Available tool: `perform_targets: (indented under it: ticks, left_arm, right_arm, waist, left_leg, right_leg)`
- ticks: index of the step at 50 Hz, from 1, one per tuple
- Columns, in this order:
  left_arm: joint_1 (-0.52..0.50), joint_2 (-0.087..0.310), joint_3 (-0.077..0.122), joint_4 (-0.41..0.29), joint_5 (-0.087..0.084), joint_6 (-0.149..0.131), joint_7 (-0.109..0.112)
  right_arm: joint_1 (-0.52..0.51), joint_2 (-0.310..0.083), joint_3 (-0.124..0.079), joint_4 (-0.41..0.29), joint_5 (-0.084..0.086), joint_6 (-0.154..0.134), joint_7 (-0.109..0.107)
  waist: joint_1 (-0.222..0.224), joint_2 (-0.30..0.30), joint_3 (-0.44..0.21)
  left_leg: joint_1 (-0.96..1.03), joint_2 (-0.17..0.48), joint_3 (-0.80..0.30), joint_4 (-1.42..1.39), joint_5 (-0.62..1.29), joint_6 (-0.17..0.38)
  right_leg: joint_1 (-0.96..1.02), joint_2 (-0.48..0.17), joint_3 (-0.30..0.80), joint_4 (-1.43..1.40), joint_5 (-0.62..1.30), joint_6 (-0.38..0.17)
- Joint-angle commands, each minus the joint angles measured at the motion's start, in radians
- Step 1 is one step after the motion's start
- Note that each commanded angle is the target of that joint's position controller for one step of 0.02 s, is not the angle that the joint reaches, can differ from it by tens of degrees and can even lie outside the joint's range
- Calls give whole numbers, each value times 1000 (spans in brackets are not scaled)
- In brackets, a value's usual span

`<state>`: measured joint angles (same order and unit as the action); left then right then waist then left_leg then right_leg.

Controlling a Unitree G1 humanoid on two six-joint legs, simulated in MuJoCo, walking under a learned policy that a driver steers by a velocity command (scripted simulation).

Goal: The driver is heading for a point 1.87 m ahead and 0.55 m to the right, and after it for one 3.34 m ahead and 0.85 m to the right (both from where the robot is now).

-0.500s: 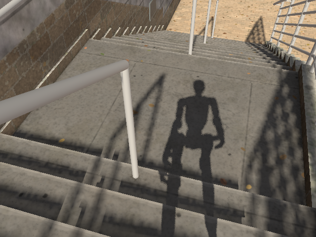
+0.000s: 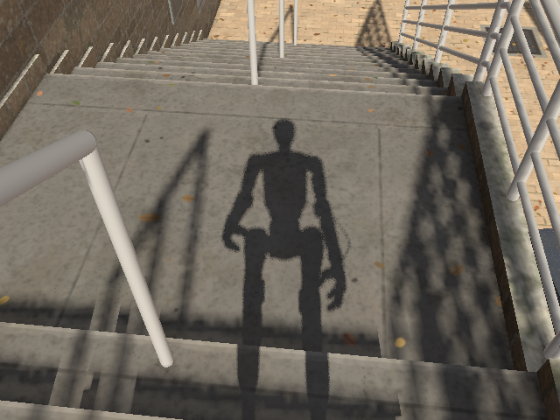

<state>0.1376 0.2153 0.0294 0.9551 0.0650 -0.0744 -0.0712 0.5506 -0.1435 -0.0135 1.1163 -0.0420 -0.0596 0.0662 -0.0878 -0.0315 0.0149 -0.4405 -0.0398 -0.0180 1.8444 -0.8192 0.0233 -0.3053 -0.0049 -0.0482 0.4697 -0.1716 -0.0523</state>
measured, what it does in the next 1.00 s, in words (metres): steps on the spot: left foot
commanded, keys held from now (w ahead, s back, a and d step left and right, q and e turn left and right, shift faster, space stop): no key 1.00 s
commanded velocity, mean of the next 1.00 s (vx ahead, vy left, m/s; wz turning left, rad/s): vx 0.09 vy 0.00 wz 0.00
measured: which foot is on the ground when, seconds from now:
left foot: up 0.00-0.24, down 0.26-1.00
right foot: down 0.00-1.00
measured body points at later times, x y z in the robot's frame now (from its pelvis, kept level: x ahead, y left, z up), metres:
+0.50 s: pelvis +0.11 -0.01 -0.03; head +0.12 -0.02 +0.42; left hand +0.16 +0.23 -0.17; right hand +0.12 -0.24 -0.19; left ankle +0.14 +0.12 -0.74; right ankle +0.09 -0.11 -0.73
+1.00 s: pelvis +0.09 -0.02 +0.00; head +0.09 -0.02 +0.45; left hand +0.09 +0.20 -0.16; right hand +0.02 -0.22 -0.17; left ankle +0.13 +0.11 -0.74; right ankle +0.09 -0.11 -0.74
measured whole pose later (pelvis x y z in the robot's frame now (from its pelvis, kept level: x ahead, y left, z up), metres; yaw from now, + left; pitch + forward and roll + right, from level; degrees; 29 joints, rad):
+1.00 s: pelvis +0.09 -0.02 +0.00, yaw +0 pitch -2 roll +0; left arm 0.29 0.14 0.00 1.09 0.02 0.02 0.01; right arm 0.34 -0.12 -0.02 1.21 -0.02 0.04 -0.04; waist -0.02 0.01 0.03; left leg -0.24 0.04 0.05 0.44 -0.17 -0.01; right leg -0.18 0.03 -0.06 0.45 -0.25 -0.05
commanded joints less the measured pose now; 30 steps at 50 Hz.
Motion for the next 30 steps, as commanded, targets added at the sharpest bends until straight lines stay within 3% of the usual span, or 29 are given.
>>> perform_targets:
  ticks: [1,2,3,4,5,6,7,8,9,10,11,12,13,14,15,16,17,18,19,20,21,22,23,24,25,26,27,28,30]
  left_arm:
    - [312,104,33,68,-101,39,45]
    - [231,75,-12,44,55,19,-5]
    - [208,71,-6,51,50,0,-3]
    - [208,57,-3,34,27,-20,14]
    - [183,14,-19,16,-2,-38,28]
    - [198,60,-22,19,-6,-42,24]
    - [203,104,-13,17,14,-36,17]
    - [182,148,-2,3,10,-29,1]
    - [140,160,-1,-13,19,-26,-10]
    - [96,201,11,-40,14,-30,-17]
    - [190,136,10,-14,-116,0,47]
    - [218,104,-7,5,-130,11,75]
    - [166,100,-11,-9,-115,18,90]
    - [232,116,5,-14,-104,29,94]
    - [342,78,2,-10,-94,39,96]
    - [349,49,-2,-10,-66,56,99]
    - [331,47,2,-16,-67,64,97]
    - [314,39,-1,-40,-79,73,91]
    - [276,62,5,-29,-83,81,95]
    - [319,39,2,-7,-75,86,95]
    - [378,19,-4,35,-68,88,91]
    - [388,22,-1,42,-61,91,87]
    - [394,6,-7,51,-55,88,82]
    - [398,5,-8,73,-48,83,86]
    - [374,29,-8,79,-54,76,92]
    - [313,39,-13,63,-61,66,100]
    - [241,57,-14,42,-63,56,102]
    - [188,93,-5,37,-63,51,105]
    - [117,73,-9,21,-67,47,99]
  right_arm:
    - [-144,-147,-56,-125,63,19,-96]
    - [14,-18,10,-134,-2,-8,-32]
    - [0,17,2,-117,-1,-26,-7]
    - [3,5,7,-113,-33,-24,13]
    - [-44,-2,-3,-106,-52,-34,29]
    - [-71,-17,-13,-89,-58,-33,37]
    - [-65,-48,-17,-84,-48,-32,41]
    - [-66,-81,-27,-92,-40,-32,37]
    - [0,-87,-25,-79,-45,-33,33]
    - [88,-87,-34,-54,-51,-31,18]
    - [-16,-87,-36,-43,24,33,-76]
    - [-89,-86,-37,-70,37,56,-113]
    - [-66,-71,-30,-58,30,66,-122]
    - [-23,-130,-35,-29,45,59,-120]
    - [-25,-191,-52,-25,53,51,-121]
    - [-62,-127,-23,-39,66,41,-112]
    - [-112,-135,-16,-59,66,33,-103]
    - [-156,-197,-35,-61,54,40,-114]
    - [-216,-146,-21,-67,45,44,-114]
    - [-280,-141,-23,-74,34,46,-115]
    - [-340,-136,-28,-91,28,48,-121]
    - [-365,-116,-19,-102,47,49,-120]
    - [-389,-120,-20,-96,63,53,-120]
    - [-359,-122,-28,-83,60,55,-125]
    - [-311,-120,-35,-67,57,63,-130]
    - [-247,-106,-39,-45,63,77,-131]
    - [-178,-82,-35,-15,56,95,-128]
    - [-144,-59,-30,13,37,118,-124]
    - [-154,-58,-32,34,34,141,-113]
  waist:
    - [138,33,-119]
    - [33,118,-13]
    - [-14,103,60]
    - [-5,-5,40]
    - [20,36,47]
    - [13,20,15]
    - [2,-51,-25]
    - [-12,-42,-39]
    - [-48,-35,-48]
    - [-73,-18,-57]
    - [-26,0,-122]
    - [11,-34,-27]
    - [-34,-38,-4]
    - [-16,97,-10]
    - [33,231,-57]
    - [59,229,-41]
    - [81,138,-20]
    - [82,281,-61]
    - [99,204,0]
    - [131,211,-18]
    - [156,210,-59]
    - [178,156,-69]
    - [196,137,-53]
    - [182,86,-28]
    - [145,1,16]
    - [92,-38,37]
    - [40,-44,51]
    - [31,-106,53]
    - [16,-83,52]
  left_leg:
    - [-722,24,0,158,132,3]
    - [-515,155,-135,-11,420,5]
    - [-433,172,-96,-191,497,-5]
    - [-340,154,-28,-339,645,5]
    - [-228,156,-20,-627,879,6]
    - [-103,139,22,-739,945,-22]
    - [0,124,30,-724,950,-57]
    - [68,111,27,-743,918,-79]
    - [132,116,-16,-710,953,-91]
    - [223,77,39,-669,886,-101]
    - [145,32,88,-804,748,-28]
    - [123,38,77,-904,672,7]
    - [199,30,73,-1046,665,28]
    - [307,73,47,-1169,1135,50]
    - [354,235,-205,-1264,1310,151]
    - [331,374,-385,-1331,1471,235]
    - [275,375,-367,-1364,1492,275]
    - [185,387,-429,-1384,1312,310]
    - [111,328,-333,-1388,1278,255]
    - [31,272,-204,-1355,1215,204]
    - [-46,257,-166,-1316,1097,175]
    - [-98,233,-132,-1312,1053,141]
    - [-125,204,-82,-1297,1037,110]
    - [-123,180,-43,-1275,1029,83]
    - [-57,114,18,-1199,960,47]
    - [17,77,44,-1153,814,17]
    - [78,62,46,-1155,650,-1]
    - [180,41,67,-1132,544,-1]
    - [307,47,71,-1138,622,22]
  right_leg:
    - [551,-471,351,-23,704,-319]
    - [182,-407,297,2,804,-274]
    - [-28,-312,195,-51,757,-251]
    - [-117,-216,112,-81,707,-215]
    - [-241,-163,57,-102,588,-203]
    - [-272,-133,20,-90,582,-191]
    - [-320,-140,57,-61,623,-187]
    - [-339,-152,66,-31,655,-189]
    - [-356,-174,97,38,663,-188]
    - [-384,-152,70,98,653,-175]
    - [-177,-187,118,63,651,-163]
    - [-142,-174,139,99,699,-157]
    - [-143,-158,109,175,754,-136]
    - [-130,-66,41,327,642,-88]
    - [-200,32,0,555,206,-19]
    - [-275,59,25,662,-404,-15]
    - [-270,46,75,644,-449,-16]
    - [-199,19,71,561,-459,-5]
    - [-131,-13,71,484,-381,-1]
    - [-4,-5,25,466,-252,1]
    - [115,-1,10,516,-101,-8]
    - [187,0,-3,448,-24,-12]
    - [253,7,-35,350,30,-11]
    - [295,1,-32,240,86,-9]
    - [245,-35,27,124,293,-12]
    - [163,-109,143,31,398,-30]
    - [90,-183,230,-38,430,-53]
    - [-31,-213,264,-85,374,-73]
    - [-126,-181,209,-108,240,-64]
